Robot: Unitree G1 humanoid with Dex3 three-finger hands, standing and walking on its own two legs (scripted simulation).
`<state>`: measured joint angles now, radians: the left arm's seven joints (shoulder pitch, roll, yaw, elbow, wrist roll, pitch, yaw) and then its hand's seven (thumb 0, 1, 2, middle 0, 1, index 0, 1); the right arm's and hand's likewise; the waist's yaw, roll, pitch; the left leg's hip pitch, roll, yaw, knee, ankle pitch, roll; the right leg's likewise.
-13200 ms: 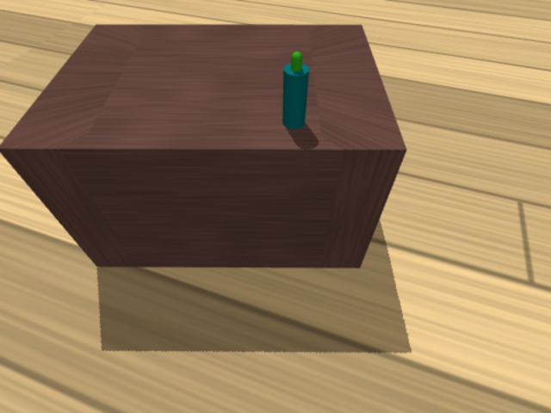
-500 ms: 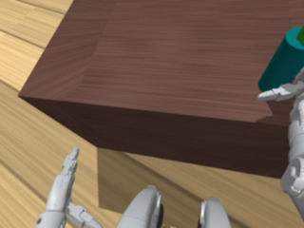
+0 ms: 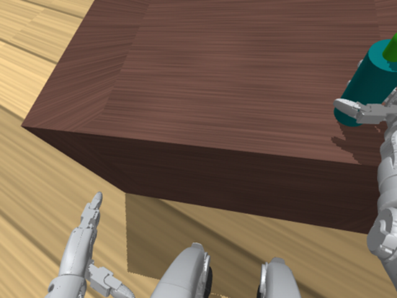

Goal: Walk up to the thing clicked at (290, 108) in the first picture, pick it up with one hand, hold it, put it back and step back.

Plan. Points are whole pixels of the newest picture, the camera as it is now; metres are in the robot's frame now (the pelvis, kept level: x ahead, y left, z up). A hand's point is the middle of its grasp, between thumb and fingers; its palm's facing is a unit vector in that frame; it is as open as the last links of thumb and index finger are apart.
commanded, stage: settle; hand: right
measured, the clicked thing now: (373, 81) +0.50 -0.21 +0.08
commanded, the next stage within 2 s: lift in 0.96 s
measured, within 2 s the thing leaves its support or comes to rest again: leaves its support in 0.42 s
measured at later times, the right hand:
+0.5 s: hand (370, 95) +0.49 -0.21 +0.06, palm faces +0.15 +0.99 -0.01, open 9.3 cm
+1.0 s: hand (377, 82) +0.49 -0.21 +0.09, palm faces +0.14 +0.99 +0.01, open 9.4 cm
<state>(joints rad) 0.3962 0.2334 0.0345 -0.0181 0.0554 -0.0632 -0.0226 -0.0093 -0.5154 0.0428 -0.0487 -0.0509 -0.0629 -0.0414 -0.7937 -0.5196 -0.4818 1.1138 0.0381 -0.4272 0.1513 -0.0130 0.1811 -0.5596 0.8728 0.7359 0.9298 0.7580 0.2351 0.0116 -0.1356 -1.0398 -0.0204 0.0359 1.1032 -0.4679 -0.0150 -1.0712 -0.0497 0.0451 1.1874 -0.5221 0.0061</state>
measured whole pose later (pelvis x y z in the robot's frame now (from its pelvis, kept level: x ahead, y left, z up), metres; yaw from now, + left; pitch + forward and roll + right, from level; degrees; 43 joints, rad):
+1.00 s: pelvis +0.01 +0.00 +0.04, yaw +0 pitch +17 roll +2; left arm 0.35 0.25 0.03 0.18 0.03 -0.07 0.01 -0.01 -0.52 0.05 -0.05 -0.05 -0.06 -0.05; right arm -0.76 -0.45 -0.42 1.11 0.07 -0.33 0.13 -0.01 0.35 -1.04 0.75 1.10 0.80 1.14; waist 0.18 0.01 -0.11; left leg -0.81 -0.01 0.01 0.93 -0.42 -0.02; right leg -0.83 -0.04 0.02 0.99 -0.46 0.00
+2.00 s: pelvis +0.01 +0.01 +0.08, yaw -1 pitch +3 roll +0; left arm 0.35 0.23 0.07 0.36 -0.03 -0.09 0.09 -0.01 -0.51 0.04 -0.04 -0.05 -0.05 -0.04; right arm -0.35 -0.24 -0.22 0.39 0.18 0.03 0.04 -0.02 0.39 -1.09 0.76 1.11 0.81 1.15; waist 0.03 -0.04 -0.05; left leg -0.40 0.01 -0.01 0.68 -0.33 -0.01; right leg -0.38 -0.02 -0.01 0.67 -0.34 0.01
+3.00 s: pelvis +0.02 +0.00 +0.09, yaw -2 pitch -1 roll +0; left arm 0.25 0.21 0.08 0.60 -0.02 -0.16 0.10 -0.01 -0.52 0.05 -0.04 -0.05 -0.06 -0.05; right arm -0.19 -0.23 -0.21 -0.02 0.20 0.31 0.03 -0.02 0.40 -1.09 0.76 1.12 0.80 1.15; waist 0.00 -0.05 -0.04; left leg -0.23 0.02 0.01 0.54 -0.29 -0.02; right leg -0.23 -0.01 0.00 0.55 -0.30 0.00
